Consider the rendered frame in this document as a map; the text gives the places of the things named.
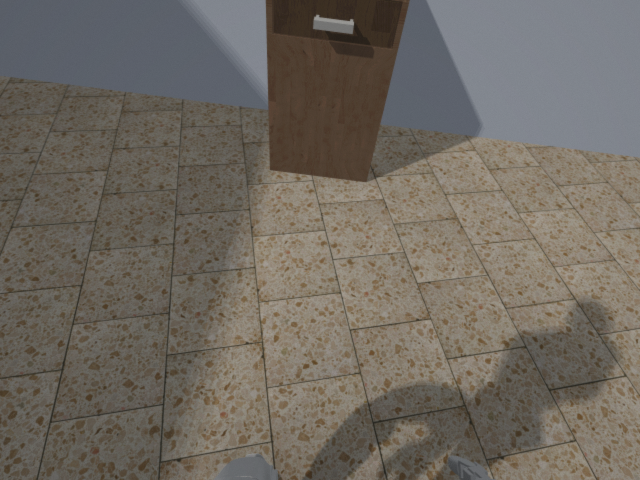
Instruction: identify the drawer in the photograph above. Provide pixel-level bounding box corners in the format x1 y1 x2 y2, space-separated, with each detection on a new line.
273 0 401 48

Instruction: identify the handle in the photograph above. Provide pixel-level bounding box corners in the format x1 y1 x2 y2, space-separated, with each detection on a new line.
313 15 354 34

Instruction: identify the robot left thigh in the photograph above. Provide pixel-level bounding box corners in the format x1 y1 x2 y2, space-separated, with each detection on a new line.
214 457 278 480

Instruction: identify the right robot hand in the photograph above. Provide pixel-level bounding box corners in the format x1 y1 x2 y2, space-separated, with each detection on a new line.
448 456 496 480

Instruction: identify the cabinet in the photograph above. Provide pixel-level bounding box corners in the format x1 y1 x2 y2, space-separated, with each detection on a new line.
266 0 410 182

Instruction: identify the left robot shin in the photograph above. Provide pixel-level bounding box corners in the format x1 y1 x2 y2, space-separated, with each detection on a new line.
245 453 266 461

